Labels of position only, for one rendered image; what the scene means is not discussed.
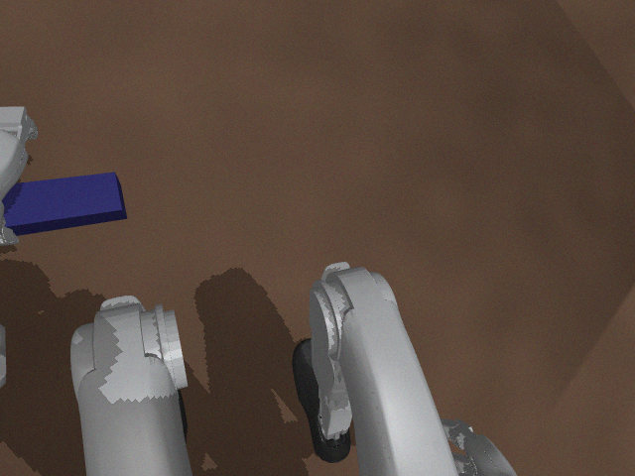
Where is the right robot foot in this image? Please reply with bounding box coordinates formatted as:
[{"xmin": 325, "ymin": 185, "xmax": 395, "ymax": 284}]
[{"xmin": 293, "ymin": 339, "xmax": 350, "ymax": 463}]

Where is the left robot hand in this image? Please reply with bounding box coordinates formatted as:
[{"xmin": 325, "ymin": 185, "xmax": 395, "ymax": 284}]
[{"xmin": 0, "ymin": 106, "xmax": 38, "ymax": 246}]

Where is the carton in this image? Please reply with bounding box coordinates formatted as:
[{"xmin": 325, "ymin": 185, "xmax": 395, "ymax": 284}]
[{"xmin": 2, "ymin": 173, "xmax": 127, "ymax": 236}]

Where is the right robot hand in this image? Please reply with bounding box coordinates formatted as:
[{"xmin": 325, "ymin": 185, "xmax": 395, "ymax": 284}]
[{"xmin": 441, "ymin": 418, "xmax": 517, "ymax": 476}]

